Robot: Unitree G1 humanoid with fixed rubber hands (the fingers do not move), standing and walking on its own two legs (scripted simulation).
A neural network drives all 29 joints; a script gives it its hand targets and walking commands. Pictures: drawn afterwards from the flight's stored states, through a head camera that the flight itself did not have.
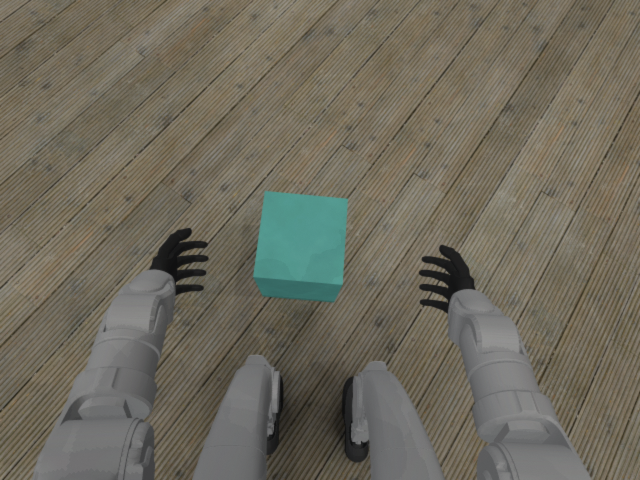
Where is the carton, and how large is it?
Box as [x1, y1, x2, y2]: [253, 191, 347, 301]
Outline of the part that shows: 265,191 253,277 262,295 333,301 342,284 347,199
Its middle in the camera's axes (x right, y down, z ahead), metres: -0.05 +0.02 +1.03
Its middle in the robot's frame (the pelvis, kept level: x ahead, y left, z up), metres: +0.53 +0.04 -0.57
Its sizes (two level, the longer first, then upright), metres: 0.218 0.206 0.243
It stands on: the floor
